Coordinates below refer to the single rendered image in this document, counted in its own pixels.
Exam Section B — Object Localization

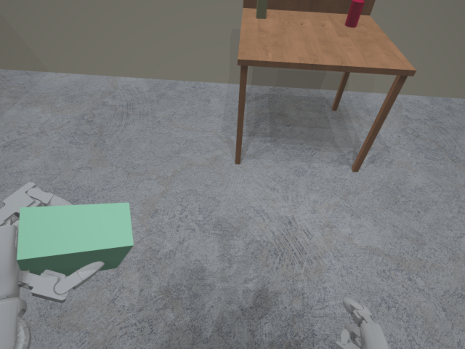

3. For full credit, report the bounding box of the right robot hand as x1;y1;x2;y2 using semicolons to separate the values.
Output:
336;297;390;349

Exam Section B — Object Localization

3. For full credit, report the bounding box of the table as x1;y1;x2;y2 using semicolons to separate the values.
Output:
235;0;416;172

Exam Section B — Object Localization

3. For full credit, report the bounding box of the robot left forearm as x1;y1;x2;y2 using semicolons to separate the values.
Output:
0;297;31;349

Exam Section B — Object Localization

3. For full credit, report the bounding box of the left robot hand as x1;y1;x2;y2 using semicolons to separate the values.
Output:
0;182;104;303

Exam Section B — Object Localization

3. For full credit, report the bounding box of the sponge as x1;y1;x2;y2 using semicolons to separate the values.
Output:
17;203;134;276

